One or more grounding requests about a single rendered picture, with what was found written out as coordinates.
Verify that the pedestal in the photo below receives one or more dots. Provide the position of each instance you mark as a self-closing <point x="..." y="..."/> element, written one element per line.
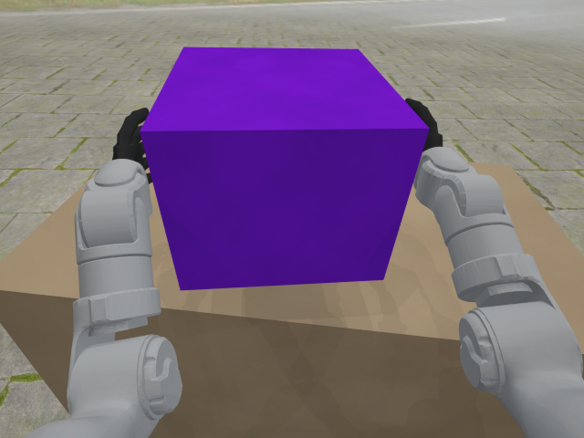
<point x="362" y="359"/>

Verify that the left robot forearm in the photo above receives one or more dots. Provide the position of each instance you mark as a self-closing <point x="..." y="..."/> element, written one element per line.
<point x="113" y="248"/>

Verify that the right robot hand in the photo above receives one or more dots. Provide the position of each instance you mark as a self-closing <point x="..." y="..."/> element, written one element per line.
<point x="434" y="139"/>

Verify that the left robot hand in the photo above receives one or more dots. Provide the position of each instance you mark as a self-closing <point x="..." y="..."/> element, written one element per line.
<point x="128" y="140"/>

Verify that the carton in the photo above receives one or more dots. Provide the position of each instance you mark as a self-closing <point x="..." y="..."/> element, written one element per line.
<point x="280" y="166"/>

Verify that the left robot upper arm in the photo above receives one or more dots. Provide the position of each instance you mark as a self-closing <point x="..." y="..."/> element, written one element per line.
<point x="119" y="389"/>

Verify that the right robot forearm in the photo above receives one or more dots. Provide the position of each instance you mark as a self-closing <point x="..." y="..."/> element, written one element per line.
<point x="490" y="266"/>

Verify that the right robot upper arm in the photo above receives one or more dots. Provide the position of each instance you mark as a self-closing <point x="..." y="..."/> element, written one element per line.
<point x="525" y="355"/>

